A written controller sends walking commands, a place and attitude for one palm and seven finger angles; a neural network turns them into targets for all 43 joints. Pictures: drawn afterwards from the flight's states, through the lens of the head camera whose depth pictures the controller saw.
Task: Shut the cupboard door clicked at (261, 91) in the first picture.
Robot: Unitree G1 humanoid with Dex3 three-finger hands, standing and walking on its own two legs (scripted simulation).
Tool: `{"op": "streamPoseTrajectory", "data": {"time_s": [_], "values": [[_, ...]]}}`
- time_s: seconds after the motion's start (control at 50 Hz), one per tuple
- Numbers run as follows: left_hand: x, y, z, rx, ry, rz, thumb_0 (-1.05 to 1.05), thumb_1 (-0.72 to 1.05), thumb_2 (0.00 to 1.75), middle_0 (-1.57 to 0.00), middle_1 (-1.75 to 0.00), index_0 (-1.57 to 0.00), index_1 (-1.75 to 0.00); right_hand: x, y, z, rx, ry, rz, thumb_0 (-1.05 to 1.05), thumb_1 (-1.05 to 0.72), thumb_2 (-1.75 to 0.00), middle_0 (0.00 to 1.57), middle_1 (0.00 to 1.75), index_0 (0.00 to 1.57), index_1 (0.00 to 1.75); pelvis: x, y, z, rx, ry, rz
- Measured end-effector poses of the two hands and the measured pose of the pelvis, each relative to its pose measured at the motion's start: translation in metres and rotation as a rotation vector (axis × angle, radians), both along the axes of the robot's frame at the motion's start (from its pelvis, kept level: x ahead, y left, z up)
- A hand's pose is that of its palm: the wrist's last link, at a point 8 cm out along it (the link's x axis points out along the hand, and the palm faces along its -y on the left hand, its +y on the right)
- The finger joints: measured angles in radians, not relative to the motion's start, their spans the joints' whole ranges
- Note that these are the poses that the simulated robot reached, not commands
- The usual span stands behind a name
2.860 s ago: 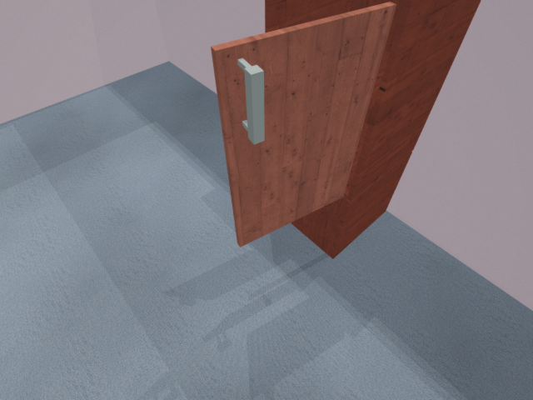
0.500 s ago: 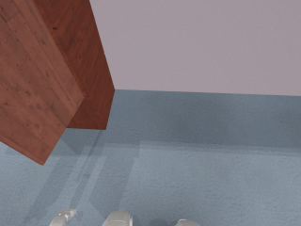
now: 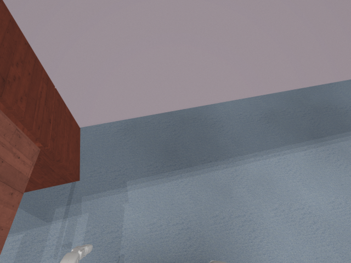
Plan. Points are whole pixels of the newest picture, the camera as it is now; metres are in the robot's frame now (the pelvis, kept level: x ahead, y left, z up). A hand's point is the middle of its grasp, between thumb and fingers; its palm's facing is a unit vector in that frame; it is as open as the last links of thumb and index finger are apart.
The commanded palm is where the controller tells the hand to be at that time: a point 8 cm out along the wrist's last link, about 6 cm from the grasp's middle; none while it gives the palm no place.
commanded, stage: walk to a spot facing it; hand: left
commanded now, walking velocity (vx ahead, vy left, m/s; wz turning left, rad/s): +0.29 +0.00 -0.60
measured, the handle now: out of the picture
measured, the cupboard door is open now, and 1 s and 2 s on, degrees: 78 78 78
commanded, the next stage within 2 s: turn to face it in 1.06 s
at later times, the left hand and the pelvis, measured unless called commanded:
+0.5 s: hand (118, 212) +0.26 +0.18 -0.18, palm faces -0.25 -0.95 -0.16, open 7.4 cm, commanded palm none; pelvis +0.16 +0.00 +0.00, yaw -18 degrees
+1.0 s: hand (186, 136) +0.52 -0.01 -0.16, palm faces -0.51 -0.84 -0.20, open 7.2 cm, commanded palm none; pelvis +0.36 -0.13 +0.01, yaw -31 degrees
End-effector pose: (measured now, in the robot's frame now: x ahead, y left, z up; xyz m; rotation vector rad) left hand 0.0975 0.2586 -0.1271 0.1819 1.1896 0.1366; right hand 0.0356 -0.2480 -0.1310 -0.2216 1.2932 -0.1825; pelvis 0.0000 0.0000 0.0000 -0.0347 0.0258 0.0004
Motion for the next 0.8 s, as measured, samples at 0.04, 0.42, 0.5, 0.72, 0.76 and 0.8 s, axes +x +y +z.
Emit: {"op": "streamPoseTrajectory", "data": {"time_s": [0.04,0.42,0.5,0.72,0.76,0.8], "values": [[0.014,-0.007,-0.004,0.023,-0.022,-0.041,0.01,0.91,0.9,-0.2,-0.3,-0.2,-0.3,-0.005,-0.013,-0.013,0.012,0.0,-0.046,0.0,-0.9,-0.9,0.2,0.3,0.21,0.3,0.008,-0.009,-0.011,0.022,0.003,-0.029],[0.089,-0.01,-0.031,-0.024,0.228,-0.172,0.01,0.91,0.9,-0.2,-0.3,-0.2,-0.3,0.127,-0.011,0.016,-0.063,-0.22,-0.185,0.0,-0.9,-0.9,0.2,0.3,0.2,0.3,0.127,0.009,-0.009,0.023,-0.01,-0.273],[0.169,-0.027,-0.02,-0.039,0.132,-0.245,0.01,0.91,0.9,-0.2,-0.3,-0.2,-0.3,0.105,0.003,0.018,-0.035,-0.11,-0.257,0.0,-0.9,-0.9,0.2,0.3,0.21,0.3,0.155,0.003,0.003,0.02,-0.003,-0.307],[0.391,-0.156,0.004,-0.042,-0.11,-0.548,0.01,0.91,0.9,-0.19,-0.3,-0.19,-0.3,0.034,0.019,0.0,0.088,0.226,-0.557,0.0,-0.9,-0.9,0.2,0.3,0.21,0.3,0.244,-0.05,-0.004,0.029,-0.006,-0.441],[0.422,-0.183,0.001,-0.038,-0.169,-0.583,0.01,0.91,0.9,-0.19,-0.3,-0.19,-0.3,0.033,0.012,-0.01,0.115,0.273,-0.589,0.0,-0.9,-0.9,0.2,0.3,0.21,0.3,0.261,-0.07,-0.016,0.039,-0.017,-0.451],[0.44,-0.202,-0.001,-0.034,-0.204,-0.587,0.01,0.91,0.9,-0.19,-0.3,-0.19,-0.3,0.044,-0.001,-0.017,0.13,0.291,-0.618,0.0,-0.9,-0.9,0.2,0.3,0.21,0.3,0.274,-0.084,-0.02,0.042,-0.03,-0.473]]}}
